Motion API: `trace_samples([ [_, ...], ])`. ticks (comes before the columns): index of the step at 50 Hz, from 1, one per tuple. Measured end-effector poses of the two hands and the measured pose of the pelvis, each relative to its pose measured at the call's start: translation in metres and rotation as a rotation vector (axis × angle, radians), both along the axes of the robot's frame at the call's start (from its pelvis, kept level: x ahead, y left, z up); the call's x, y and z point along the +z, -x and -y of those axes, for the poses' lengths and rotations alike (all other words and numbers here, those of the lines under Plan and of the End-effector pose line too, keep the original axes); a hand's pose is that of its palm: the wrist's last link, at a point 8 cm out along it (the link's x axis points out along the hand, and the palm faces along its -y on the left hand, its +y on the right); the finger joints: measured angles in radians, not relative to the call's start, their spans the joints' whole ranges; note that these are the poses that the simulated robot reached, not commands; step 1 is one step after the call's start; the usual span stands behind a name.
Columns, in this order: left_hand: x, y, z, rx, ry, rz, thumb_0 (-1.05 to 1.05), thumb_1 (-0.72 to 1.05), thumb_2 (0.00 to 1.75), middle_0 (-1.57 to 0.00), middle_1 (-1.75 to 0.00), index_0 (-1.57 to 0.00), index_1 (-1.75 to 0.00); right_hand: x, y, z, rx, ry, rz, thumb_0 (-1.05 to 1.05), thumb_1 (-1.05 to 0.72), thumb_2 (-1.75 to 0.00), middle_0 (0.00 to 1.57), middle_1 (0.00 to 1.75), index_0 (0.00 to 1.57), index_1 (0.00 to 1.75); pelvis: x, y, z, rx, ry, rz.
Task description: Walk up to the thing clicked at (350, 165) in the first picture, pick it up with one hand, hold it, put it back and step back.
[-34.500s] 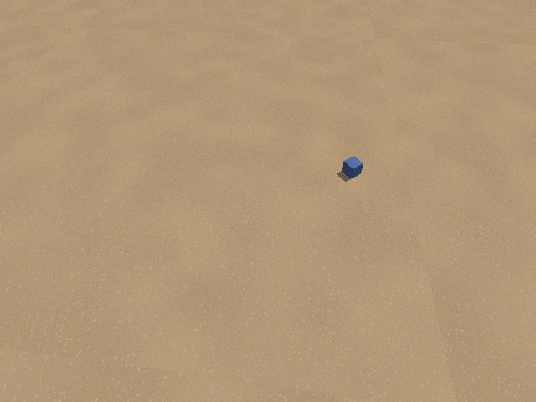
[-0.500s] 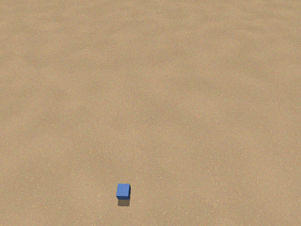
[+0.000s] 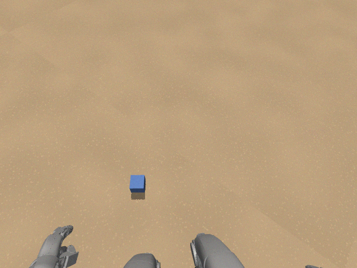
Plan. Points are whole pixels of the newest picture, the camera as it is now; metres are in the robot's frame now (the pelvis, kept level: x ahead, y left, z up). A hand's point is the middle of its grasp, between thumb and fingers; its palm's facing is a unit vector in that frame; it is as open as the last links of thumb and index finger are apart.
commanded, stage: step back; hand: left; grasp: from above
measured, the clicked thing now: (137, 183) +0.51 +0.21 -0.73
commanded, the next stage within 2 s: none
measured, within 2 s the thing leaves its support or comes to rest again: neither
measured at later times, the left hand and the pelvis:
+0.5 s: hand out of the picture +0.03 +0.24 -0.14, palm faces -0.01 -0.91 -0.40, open 7.4 cm; pelvis -0.11 -0.02 -0.01, yaw +0 degrees
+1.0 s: hand out of the picture -0.19 +0.22 -0.16, palm faces -0.06 -0.91 -0.41, open 7.4 cm; pelvis -0.28 -0.05 -0.02, yaw -3 degrees
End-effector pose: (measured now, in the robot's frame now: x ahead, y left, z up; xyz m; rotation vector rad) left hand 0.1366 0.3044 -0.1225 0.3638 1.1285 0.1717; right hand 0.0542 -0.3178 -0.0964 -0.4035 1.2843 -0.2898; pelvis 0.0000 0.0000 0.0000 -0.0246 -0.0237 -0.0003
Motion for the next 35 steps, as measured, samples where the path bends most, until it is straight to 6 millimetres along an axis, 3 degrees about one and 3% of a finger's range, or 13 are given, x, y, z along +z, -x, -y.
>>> trace_samples([
  [6, 0.001, 0.027, 0.01, -0.027, 0.0, -0.025, 0.01, 0.91, 0.9, -0.2, -0.3, -0.2, -0.3, -0.008, 0.016, 0.0, -0.004, -0.022, 0.058, 0.01, -0.91, -0.89, 0.2, 0.3, 0.2, 0.3, -0.003, 0.022, 0.004, -0.032, -0.006, 0.01],
  [13, 0.007, 0.065, 0.027, -0.037, -0.032, -0.011, 0.01, 0.9, 0.9, -0.2, -0.3, -0.2, -0.3, -0.031, 0.034, 0.018, -0.021, -0.071, 0.104, 0.01, -0.91, -0.89, 0.2, 0.3, 0.2, 0.3, -0.014, 0.053, 0.022, -0.046, 0.002, 0.033],
  [22, 0.028, 0.107, 0.028, -0.002, -0.04, 0.061, 0.01, 0.9, 0.89, -0.2, -0.3, -0.21, -0.3, -0.022, 0.068, 0.019, 0.032, -0.064, 0.09, 0.01, -0.91, -0.89, 0.2, 0.3, 0.2, 0.3, -0.003, 0.095, 0.021, -0.022, -0.037, 0.016],
  [29, 0.008, 0.141, 0.008, 0.013, -0.011, 0.109, 0.01, 0.9, 0.89, -0.2, -0.3, -0.21, -0.3, -0.017, 0.111, 0.009, 0.079, -0.018, 0.067, 0.01, -0.91, -0.89, 0.2, 0.3, 0.2, 0.3, -0.015, 0.14, 0.009, 0.019, -0.044, 0.033],
  [35, 0.006, 0.192, 0.005, 0.049, 0.004, 0.037, 0.01, 0.9, 0.9, -0.2, -0.3, -0.21, -0.3, 0.004, 0.149, 0.003, 0.075, -0.014, 0.079, 0.01, -0.91, -0.89, 0.2, 0.3, 0.2, 0.3, -0.002, 0.17, 0.01, 0.006, -0.005, 0.029],
])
